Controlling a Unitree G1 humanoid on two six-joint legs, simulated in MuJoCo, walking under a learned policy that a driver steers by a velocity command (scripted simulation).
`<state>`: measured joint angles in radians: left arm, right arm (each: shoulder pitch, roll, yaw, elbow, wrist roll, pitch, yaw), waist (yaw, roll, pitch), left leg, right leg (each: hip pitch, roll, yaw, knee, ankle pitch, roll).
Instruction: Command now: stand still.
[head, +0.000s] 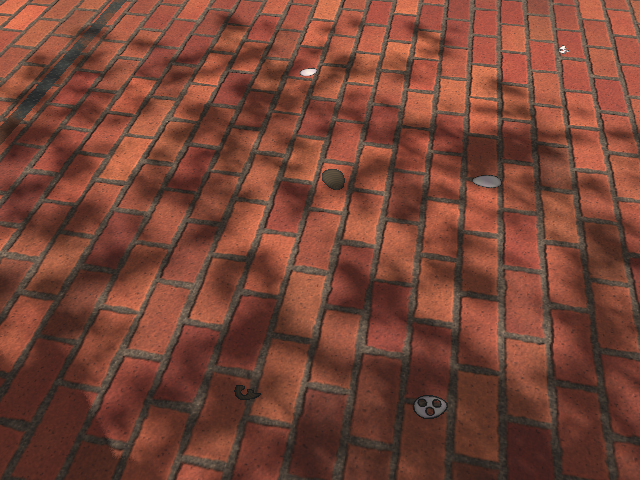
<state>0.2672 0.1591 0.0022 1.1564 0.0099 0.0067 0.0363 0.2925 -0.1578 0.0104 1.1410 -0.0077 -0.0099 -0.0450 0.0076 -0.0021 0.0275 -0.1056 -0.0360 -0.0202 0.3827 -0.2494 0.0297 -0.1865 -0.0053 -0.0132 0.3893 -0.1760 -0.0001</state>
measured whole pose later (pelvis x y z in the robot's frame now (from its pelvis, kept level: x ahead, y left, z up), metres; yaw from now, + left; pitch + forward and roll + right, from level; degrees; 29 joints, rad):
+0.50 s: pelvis +0.01 +0.00 +0.00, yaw +0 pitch -1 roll +0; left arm 0.29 0.14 0.00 1.18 0.01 0.00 0.04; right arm 0.32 -0.13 0.01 1.15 -0.01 -0.01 -0.05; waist 0.01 0.00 0.03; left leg -0.10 -0.04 -0.02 0.39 -0.26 0.03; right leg -0.19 -0.01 -0.01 0.40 -0.19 0.00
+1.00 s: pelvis +0.05 -0.01 -0.01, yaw +0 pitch +0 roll +1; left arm 0.33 0.15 0.02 1.10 0.03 -0.02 0.00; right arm 0.46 -0.16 -0.04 1.15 -0.02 -0.02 -0.04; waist -0.03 0.02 -0.02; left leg -0.06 -0.03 -0.03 0.41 -0.35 0.05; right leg -0.31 0.00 -0.07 0.69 -0.42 -0.06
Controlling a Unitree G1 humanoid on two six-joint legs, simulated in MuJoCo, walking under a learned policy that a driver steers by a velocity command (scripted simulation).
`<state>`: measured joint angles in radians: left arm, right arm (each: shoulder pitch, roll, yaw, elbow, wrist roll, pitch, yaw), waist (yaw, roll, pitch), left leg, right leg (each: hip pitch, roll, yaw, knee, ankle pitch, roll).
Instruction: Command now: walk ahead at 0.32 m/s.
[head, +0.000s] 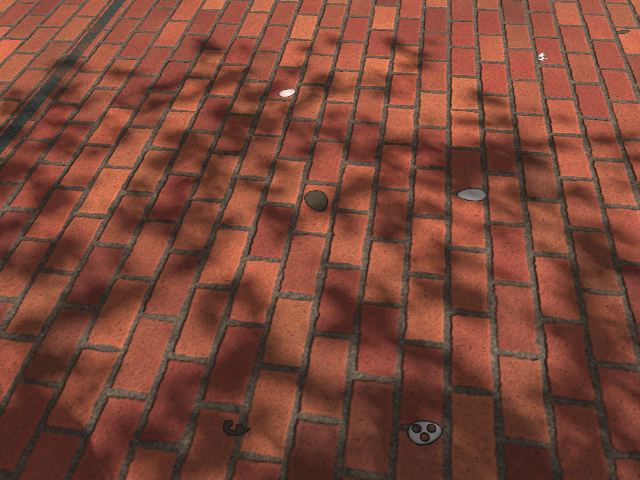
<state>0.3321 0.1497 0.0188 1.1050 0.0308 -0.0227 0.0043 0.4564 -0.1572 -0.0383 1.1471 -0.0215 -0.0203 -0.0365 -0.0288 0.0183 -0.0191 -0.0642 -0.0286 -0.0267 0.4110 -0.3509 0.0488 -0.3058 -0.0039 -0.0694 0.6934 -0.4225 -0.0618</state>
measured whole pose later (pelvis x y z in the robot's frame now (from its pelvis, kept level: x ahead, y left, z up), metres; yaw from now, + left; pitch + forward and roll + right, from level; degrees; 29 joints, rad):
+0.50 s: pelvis +0.23 -0.03 -0.02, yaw +0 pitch +1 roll +0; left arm 0.55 0.12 0.00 1.15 0.02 -0.11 0.02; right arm -0.01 -0.16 -0.03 0.92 -0.02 -0.06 0.02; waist 0.05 0.00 0.07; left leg -0.53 -0.03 0.14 0.58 -0.12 0.13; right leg 0.18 0.05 -0.06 0.26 -0.44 -0.06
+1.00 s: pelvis +0.52 -0.02 +0.00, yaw +0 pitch +1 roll +1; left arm 0.01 0.17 0.03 0.90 0.02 -0.04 -0.03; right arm 0.50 -0.14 -0.02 1.09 -0.02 -0.11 -0.01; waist -0.07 -0.02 0.06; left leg 0.12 -0.09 0.08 0.17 -0.32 0.09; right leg -0.58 -0.05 -0.09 0.60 -0.04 -0.07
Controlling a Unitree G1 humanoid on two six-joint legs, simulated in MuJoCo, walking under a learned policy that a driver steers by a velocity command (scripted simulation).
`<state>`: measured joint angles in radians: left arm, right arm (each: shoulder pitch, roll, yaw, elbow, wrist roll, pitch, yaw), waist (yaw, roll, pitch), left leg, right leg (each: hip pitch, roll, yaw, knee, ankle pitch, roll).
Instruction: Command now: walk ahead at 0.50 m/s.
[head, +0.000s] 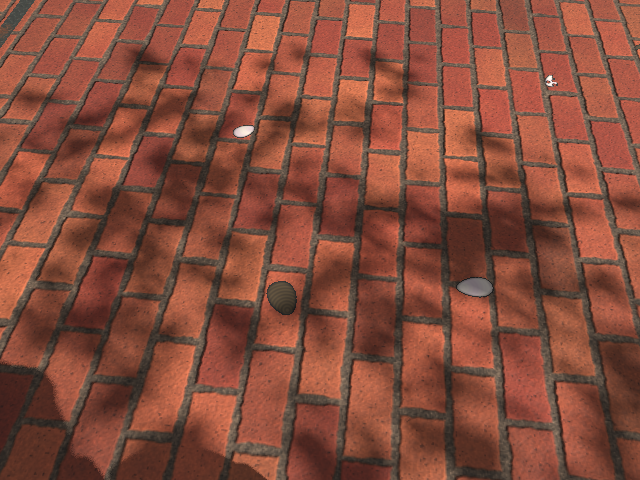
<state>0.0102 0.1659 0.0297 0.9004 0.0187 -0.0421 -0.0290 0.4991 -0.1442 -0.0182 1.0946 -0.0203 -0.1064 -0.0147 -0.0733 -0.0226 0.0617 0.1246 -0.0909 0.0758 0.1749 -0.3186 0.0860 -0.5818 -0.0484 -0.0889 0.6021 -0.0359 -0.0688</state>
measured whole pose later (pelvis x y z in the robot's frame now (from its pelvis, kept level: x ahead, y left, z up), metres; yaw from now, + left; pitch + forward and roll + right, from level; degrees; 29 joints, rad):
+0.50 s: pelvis +0.28 -0.02 +0.01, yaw +0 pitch +1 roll -1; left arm 0.48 0.15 0.03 1.08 0.02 -0.10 0.00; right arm 0.06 -0.18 -0.04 0.91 -0.02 -0.04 0.03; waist 0.06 0.03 0.05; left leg -0.61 0.09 0.05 0.68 -0.03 0.04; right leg 0.07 0.09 -0.09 0.18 -0.26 -0.08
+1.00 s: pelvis +0.55 +0.02 +0.01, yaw -8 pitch +0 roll +1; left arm 0.15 0.20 0.06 0.93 0.02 -0.02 -0.04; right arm 0.43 -0.17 -0.04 1.04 -0.01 -0.11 -0.02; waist -0.02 -0.04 0.04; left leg 0.02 -0.05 0.24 0.22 -0.26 0.07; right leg -0.66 -0.09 -0.03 0.86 -0.02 -0.06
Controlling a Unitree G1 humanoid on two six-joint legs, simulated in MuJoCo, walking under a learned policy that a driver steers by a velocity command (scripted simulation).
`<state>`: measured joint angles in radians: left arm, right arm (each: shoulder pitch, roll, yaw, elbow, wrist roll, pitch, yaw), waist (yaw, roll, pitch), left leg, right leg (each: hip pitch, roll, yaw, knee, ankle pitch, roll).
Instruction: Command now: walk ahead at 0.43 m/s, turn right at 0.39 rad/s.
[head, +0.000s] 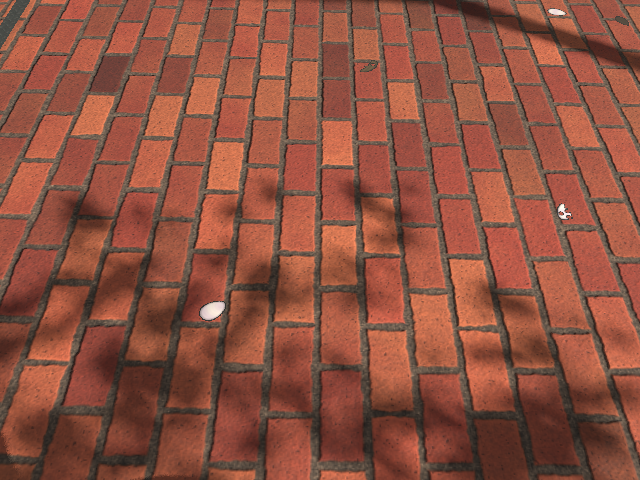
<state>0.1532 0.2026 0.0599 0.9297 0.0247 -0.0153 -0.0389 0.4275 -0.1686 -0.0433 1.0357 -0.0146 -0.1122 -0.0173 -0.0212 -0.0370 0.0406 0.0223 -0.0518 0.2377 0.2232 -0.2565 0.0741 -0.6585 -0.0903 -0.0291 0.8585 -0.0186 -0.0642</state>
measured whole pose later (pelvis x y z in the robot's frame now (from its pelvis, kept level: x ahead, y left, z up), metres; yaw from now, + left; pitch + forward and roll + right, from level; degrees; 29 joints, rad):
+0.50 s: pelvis +0.15 -0.02 +0.00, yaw -4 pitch -1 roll +0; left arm 0.25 0.16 0.01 1.02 0.02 -0.04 0.02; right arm 0.24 -0.16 -0.03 1.02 -0.02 0.02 -0.04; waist 0.01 0.03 0.04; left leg -0.33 0.06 -0.01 0.68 -0.36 0.00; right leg -0.25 0.07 -0.10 0.38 -0.12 -0.11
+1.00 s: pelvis +0.18 +0.01 +0.00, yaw -5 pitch -1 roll +0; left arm 0.30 0.14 0.00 1.13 0.01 -0.01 0.03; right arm 0.33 -0.12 0.01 1.12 -0.01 -0.02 -0.04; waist 0.01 0.00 0.02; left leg -0.12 0.00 0.04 0.38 -0.24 0.02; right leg -0.18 0.02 -0.07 0.37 -0.16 -0.04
